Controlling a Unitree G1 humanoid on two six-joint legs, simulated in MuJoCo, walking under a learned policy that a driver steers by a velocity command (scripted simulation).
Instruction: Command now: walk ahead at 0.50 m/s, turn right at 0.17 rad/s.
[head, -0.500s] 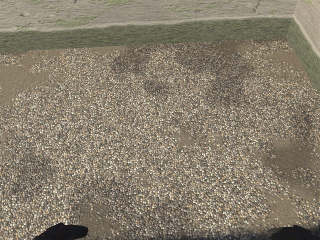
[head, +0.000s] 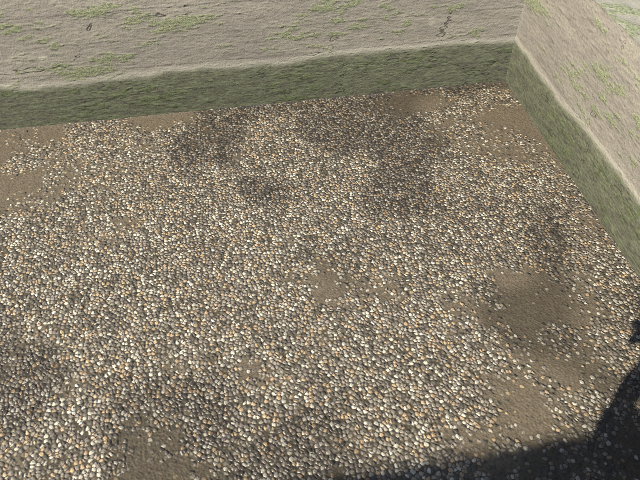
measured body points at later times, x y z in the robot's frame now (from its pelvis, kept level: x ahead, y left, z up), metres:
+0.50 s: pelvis +0.03 +0.02 +0.01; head +0.01 +0.05 +0.46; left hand +0.27 +0.20 -0.06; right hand +0.16 -0.21 -0.07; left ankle +0.01 +0.12 -0.72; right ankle +0.09 -0.14 -0.72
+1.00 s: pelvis +0.08 +0.02 +0.01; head +0.09 +0.02 +0.46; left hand +0.34 +0.19 -0.02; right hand +0.28 -0.21 -0.04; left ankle +0.01 +0.12 -0.72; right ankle +0.09 -0.14 -0.72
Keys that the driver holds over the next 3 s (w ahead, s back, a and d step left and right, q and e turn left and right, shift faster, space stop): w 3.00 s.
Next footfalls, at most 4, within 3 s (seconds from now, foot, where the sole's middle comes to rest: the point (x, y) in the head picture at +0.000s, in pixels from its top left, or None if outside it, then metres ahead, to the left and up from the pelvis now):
0.40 left None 0.05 0.12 -0.76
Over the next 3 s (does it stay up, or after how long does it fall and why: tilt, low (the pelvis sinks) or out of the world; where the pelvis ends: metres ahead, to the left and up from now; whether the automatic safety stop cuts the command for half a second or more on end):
stays up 0.08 0.03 0.02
